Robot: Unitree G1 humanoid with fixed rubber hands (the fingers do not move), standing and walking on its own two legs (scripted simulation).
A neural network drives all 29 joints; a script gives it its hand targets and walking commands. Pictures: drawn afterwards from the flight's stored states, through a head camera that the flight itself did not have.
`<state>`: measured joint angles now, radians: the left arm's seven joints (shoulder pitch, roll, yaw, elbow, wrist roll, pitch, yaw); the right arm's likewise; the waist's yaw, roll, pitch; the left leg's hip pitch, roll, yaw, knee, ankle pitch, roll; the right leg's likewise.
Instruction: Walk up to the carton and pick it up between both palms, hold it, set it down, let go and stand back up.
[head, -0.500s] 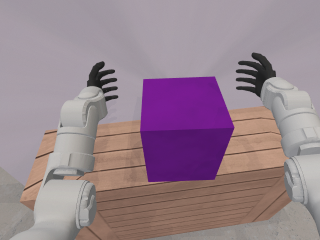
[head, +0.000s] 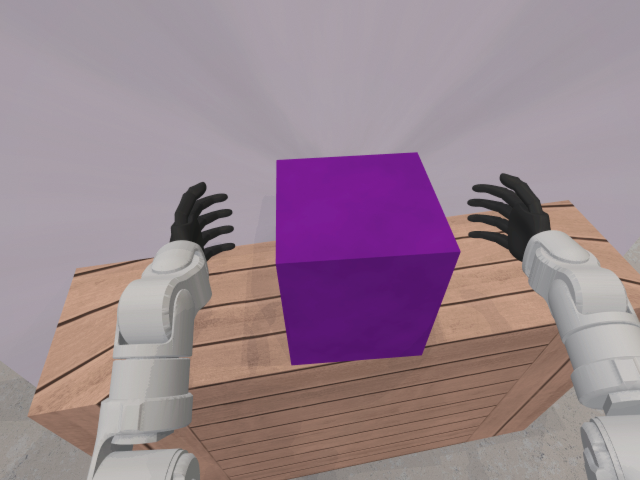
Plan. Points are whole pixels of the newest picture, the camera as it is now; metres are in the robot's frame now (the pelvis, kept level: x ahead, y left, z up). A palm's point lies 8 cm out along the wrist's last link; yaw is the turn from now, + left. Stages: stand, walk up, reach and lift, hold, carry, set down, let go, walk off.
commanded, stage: set down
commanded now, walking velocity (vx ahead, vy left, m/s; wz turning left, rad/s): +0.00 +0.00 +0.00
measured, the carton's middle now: (352, 262) +0.44 -0.05 +0.02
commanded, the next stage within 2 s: let go in 1.28 s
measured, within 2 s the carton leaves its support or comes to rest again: neither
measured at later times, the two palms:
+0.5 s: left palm (204, 318) +0.31 +0.14 +0.09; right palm (537, 308) +0.30 -0.26 +0.08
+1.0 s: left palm (201, 385) +0.26 +0.15 +0.03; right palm (546, 388) +0.23 -0.25 +0.02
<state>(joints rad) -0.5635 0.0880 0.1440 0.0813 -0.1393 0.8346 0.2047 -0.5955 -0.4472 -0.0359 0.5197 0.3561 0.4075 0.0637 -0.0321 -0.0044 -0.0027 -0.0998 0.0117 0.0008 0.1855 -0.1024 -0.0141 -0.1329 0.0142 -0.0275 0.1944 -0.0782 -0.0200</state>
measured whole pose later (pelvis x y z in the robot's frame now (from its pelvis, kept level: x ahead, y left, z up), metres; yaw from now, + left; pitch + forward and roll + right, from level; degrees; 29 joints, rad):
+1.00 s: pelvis +0.02 +0.00 +0.00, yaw -2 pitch +0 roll +1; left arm 0.16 0.00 -0.06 -0.01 -0.02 0.22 0.20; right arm 0.18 -0.36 -0.03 0.23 0.32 -0.06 0.12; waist 0.00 -0.01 0.01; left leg -0.04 0.01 0.03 0.17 -0.13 -0.01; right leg -0.11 0.01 0.01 0.26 -0.13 -0.02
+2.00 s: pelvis +0.03 +0.03 -0.01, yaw -1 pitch +3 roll -1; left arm 0.27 0.22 -0.03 0.37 0.02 0.17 0.02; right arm 0.14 -0.20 0.02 0.87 0.02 -0.28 -0.02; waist 0.01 -0.04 -0.04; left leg -0.22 -0.01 0.02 0.46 -0.29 0.02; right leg -0.24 -0.01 0.00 0.43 -0.24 0.01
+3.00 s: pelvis -0.02 +0.02 -0.02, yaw -2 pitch +0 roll -1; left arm 0.37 0.21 0.00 0.94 0.03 -0.01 0.01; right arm 0.41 -0.17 -0.04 0.93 -0.03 0.00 -0.02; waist 0.00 -0.01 -0.03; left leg -0.28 0.01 0.03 0.52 -0.26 0.02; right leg -0.29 0.02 0.01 0.47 -0.19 0.00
